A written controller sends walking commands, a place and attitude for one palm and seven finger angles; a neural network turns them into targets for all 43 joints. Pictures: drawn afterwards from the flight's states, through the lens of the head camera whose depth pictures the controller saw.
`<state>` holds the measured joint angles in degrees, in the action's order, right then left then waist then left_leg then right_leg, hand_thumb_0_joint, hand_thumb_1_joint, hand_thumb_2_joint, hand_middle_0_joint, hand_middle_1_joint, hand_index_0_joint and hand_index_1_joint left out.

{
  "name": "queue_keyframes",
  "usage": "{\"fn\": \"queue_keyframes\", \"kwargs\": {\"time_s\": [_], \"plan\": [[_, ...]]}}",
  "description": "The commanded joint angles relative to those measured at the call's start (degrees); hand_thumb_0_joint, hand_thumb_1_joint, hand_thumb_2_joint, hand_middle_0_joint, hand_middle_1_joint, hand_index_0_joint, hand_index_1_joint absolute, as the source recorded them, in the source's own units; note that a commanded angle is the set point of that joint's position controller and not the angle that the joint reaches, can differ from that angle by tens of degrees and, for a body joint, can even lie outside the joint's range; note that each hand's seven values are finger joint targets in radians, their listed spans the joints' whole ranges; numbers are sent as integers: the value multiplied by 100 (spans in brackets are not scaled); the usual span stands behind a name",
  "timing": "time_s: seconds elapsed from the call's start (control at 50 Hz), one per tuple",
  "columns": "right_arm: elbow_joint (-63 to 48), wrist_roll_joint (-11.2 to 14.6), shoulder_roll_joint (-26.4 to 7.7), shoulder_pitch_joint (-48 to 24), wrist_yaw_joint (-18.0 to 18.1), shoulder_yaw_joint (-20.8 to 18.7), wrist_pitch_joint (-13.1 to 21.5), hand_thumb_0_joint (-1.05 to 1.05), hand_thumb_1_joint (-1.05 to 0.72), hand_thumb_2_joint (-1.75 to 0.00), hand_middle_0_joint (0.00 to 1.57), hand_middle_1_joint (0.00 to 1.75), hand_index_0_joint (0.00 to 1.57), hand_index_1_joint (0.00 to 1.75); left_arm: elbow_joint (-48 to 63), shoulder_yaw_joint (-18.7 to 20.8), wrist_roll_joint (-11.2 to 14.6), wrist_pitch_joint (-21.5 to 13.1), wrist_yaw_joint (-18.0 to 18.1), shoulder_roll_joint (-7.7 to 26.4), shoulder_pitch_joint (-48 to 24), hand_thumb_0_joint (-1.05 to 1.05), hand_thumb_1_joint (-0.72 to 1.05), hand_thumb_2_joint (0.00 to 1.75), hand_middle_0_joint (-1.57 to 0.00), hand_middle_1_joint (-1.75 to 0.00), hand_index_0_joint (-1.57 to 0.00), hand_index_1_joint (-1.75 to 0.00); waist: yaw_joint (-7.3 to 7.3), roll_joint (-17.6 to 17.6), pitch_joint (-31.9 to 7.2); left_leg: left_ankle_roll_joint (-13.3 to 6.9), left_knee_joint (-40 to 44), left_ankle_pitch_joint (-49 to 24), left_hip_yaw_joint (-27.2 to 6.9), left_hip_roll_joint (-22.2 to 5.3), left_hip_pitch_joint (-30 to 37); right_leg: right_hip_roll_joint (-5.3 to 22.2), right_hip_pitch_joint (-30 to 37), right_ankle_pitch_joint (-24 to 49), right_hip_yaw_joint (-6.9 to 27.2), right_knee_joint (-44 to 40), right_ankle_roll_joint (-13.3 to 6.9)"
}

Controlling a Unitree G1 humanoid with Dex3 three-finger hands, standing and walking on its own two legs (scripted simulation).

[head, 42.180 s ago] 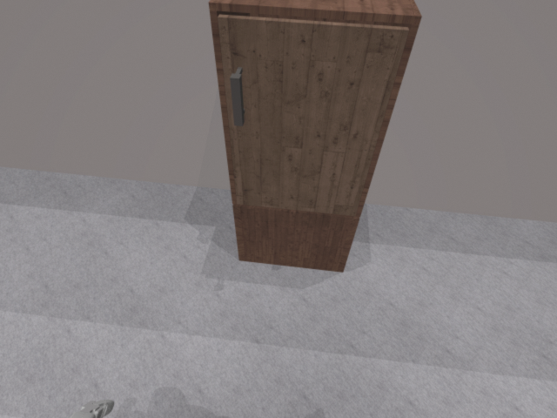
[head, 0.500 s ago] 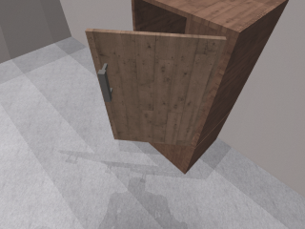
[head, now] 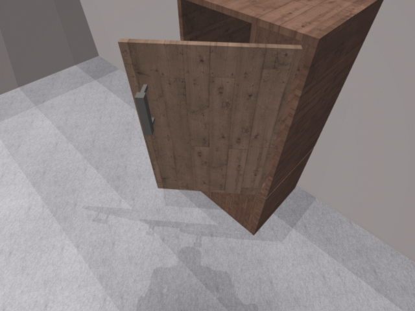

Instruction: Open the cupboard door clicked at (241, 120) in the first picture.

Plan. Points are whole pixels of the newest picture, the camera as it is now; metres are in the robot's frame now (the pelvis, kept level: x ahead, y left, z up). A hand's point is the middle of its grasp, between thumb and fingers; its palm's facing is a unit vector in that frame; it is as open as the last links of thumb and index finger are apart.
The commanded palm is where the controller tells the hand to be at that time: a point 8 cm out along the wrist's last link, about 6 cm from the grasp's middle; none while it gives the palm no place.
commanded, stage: come to a stop and stand still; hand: left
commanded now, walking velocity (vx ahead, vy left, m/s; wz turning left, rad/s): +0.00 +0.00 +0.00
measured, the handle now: (147, 110) +0.58 +0.19 +0.05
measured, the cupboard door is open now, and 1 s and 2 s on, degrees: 39 39 39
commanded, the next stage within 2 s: look again from close up in 0.04 s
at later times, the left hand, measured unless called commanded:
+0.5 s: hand out of the picture +0.01 +0.18 -0.17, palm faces +0.01 -0.98 -0.22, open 7.3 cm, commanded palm none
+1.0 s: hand (111, 262) +0.20 +0.19 +0.01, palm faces +0.20 -0.98 -0.09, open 7.7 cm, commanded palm +0.11 +0.24 -0.04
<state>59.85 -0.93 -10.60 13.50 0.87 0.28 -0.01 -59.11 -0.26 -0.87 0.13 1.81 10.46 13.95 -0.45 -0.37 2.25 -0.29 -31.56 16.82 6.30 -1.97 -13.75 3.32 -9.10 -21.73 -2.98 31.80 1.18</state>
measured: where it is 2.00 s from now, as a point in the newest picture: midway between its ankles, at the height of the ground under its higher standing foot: outside the picture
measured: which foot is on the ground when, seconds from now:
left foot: down 0.00-1.00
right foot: down 0.00-1.00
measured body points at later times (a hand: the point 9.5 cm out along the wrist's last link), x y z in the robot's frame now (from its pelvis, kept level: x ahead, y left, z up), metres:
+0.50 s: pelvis +0.00 -0.01 +0.01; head +0.02 +0.00 +0.46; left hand +0.02 +0.23 -0.15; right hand +0.04 -0.25 -0.15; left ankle +0.00 +0.11 -0.73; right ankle -0.05 -0.13 -0.73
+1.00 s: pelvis -0.02 -0.02 -0.01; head -0.01 -0.03 +0.44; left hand +0.19 +0.24 +0.01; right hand +0.13 -0.26 -0.12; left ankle +0.00 +0.11 -0.73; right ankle -0.05 -0.13 -0.73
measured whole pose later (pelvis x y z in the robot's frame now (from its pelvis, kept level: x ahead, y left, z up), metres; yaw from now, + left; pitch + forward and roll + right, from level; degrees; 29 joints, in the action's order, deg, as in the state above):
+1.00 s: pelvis -0.02 -0.02 -0.01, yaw +2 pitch +5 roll +1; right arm 43.7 1.0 -12.5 11.4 3.0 -2.2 13.1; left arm -14.1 10.5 10.7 -18.1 -5.5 10.6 16.3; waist -1.6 -1.1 -4.0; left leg 0.8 -37.9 16.3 4.2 -2.4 -26.3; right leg 3.4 -22.0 -23.7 -4.6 40.8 -0.2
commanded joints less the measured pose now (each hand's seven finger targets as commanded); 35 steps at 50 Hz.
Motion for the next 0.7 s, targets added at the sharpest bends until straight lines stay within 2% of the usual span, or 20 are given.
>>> {"fn": "queue_keyframes", "kwargs": {"time_s": [0.0, 0.14, 0.2, 0.24, 0.3, 0.4, 0.44, 0.6, 0.68], "plan": [[-219, -4, -568, 147, 23, -113, 118, 0, -90, -90, 20, 30, 20, 30, 233, 137, -7, -77, 42, 750, 303, 0, 90, 90, -20, -30, -20, -30, 67, 76, 238, -207, 825, -550, -600, -425, -9, 210, -471, 508, 293, -806, -285], [-106, 12, -649, 161, 41, -118, 173, 0, -90, -90, 20, 30, 20, 30, 124, 141, 8, -124, 21, 818, 351, 0, 90, 90, -20, -30, -20, -30, 84, 76, -170, -185, 718, -1209, -538, -448, 321, 308, -292, 1298, 327, -776, -285], [-52, 25, -637, 164, 56, -127, 179, 0, -90, -90, 20, 30, 20, 30, 79, 148, -1, -138, 17, 834, 342, 0, 90, 90, -20, -30, -20, -30, 77, 140, -167, -183, 706, -1397, -525, -467, 378, 306, -232, 1590, 325, -781, -287], [-13, 27, -683, 144, 60, -136, 189, 0, -90, -90, 20, 30, 20, 30, 33, 154, 1, -146, 17, 880, 351, 0, 90, 90, -20, -30, -20, -30, 83, 42, -218, -177, 679, -1557, -509, -472, 415, 340, -200, 1763, 329, -766, -293], [46, 35, -670, 110, 71, -142, 187, 0, -90, -90, 20, 30, 20, 30, -24, 153, -9, -154, 20, 882, 360, 0, 90, 90, -20, -30, -20, -30, 85, 162, -169, -181, 682, -1623, -511, -488, 447, 342, -181, 1907, 321, -801, -293], [97, 33, -683, 15, 74, -149, 172, 0, -90, -90, 20, 30, 20, 30, -85, 149, -11, -146, 13, 882, 345, 0, 90, 90, -20, -30, -20, -30, 88, 88, -2, -168, 772, -1461, -515, -497, 442, 343, -280, 1736, 336, -916, -285], [110, 28, -748, -4, 69, -146, 180, 0, -90, -90, 20, 30, 20, 30, -107, 156, -6, -152, 7, 935, 308, 0, 90, 90, -20, -30, -20, -30, 91, 40, -123, -159, 778, -1524, -517, -499, 471, 366, -212, 1783, 349, -907, -286], [121, 28, -795, -144, 69, -153, 184, 0, -90, -90, 20, 30, 20, 30, -118, 165, -17, -167, -14, 982, 230, 0, 90, 90, -20, -30, -20, -30, 103, 124, -127, -149, 865, -1509, -534, -522, 539, 381, -183, 1828, 363, -1017, -279], [122, 17, -893, -205, 69, -155, 191, 0, -90, -90, 20, 30, 20, 30, -125, 177, -3, -167, -25, 1027, 147, 0, 90, 90, -20, -30, -20, -30, 97, 23, -207, -134, 894, -1628, -548, -526, 584, 386, -145, 1898, 347, -1003, -270]]}}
